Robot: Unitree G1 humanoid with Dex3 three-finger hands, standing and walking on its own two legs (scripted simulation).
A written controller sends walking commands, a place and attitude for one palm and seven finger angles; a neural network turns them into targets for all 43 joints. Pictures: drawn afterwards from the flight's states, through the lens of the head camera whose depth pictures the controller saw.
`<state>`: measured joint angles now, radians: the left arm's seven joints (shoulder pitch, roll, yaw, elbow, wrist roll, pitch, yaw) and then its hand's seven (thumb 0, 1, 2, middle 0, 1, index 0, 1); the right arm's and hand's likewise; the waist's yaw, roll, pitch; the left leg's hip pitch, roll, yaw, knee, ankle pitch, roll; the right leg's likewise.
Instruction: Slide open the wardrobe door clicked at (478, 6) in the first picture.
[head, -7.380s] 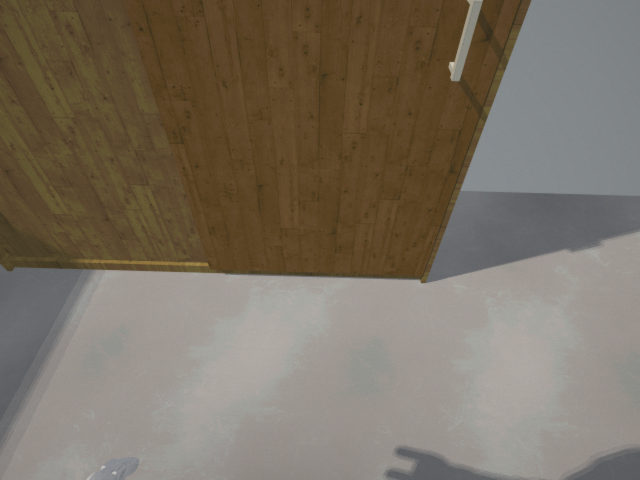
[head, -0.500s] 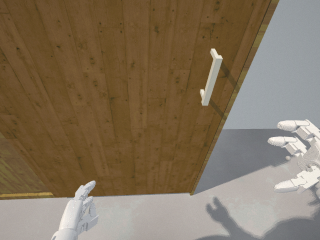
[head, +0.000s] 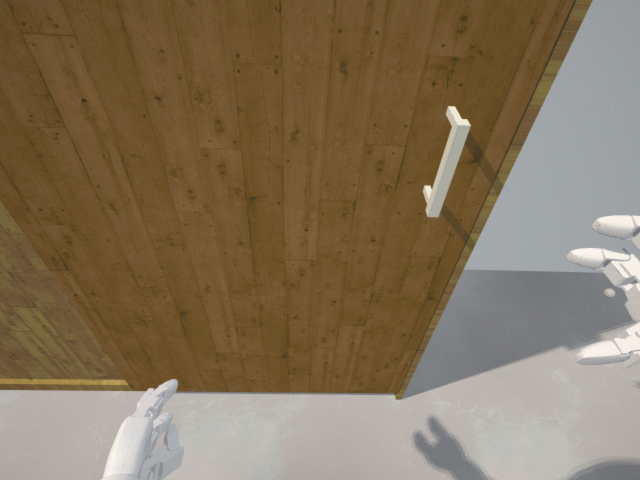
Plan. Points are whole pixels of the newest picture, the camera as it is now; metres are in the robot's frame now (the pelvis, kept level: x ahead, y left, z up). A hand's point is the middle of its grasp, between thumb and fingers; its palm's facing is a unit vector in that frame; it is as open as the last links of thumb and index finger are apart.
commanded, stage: raise the hand with hooked fingers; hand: right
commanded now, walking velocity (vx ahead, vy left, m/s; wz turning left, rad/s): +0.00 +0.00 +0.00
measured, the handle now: (442, 164) +0.52 -0.16 +0.16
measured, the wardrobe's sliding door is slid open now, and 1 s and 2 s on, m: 0.00 0.00 0.00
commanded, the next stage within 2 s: move the hooked fingers beside the handle in 0.18 s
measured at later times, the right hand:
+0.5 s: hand (602, 284) +0.30 -0.29 +0.16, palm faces +0.06 +1.00 -0.07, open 14.0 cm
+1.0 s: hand (554, 245) +0.35 -0.26 +0.17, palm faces +0.03 +1.00 -0.04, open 14.0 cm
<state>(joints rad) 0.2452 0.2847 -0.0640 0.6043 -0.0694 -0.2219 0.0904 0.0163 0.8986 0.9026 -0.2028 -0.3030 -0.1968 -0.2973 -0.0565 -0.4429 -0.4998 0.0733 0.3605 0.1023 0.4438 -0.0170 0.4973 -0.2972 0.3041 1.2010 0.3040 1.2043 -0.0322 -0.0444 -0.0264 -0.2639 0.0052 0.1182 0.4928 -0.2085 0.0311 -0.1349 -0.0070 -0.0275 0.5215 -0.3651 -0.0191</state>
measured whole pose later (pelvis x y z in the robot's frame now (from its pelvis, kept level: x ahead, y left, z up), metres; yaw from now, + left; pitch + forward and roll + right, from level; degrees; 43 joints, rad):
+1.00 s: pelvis +0.01 -0.01 +0.00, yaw -1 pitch +1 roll +1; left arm 0.24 0.27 -0.07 0.63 -0.07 -0.18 0.11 0.01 0.90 0.90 -0.20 -0.30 -0.20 -0.30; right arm -0.31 -0.40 -0.36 0.26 0.27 0.14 0.35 -0.02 0.50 -0.30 0.30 1.20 0.30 1.20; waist -0.03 -0.05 -0.02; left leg -0.28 0.03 0.12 0.47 -0.21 0.01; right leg -0.15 0.02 -0.02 0.48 -0.35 -0.04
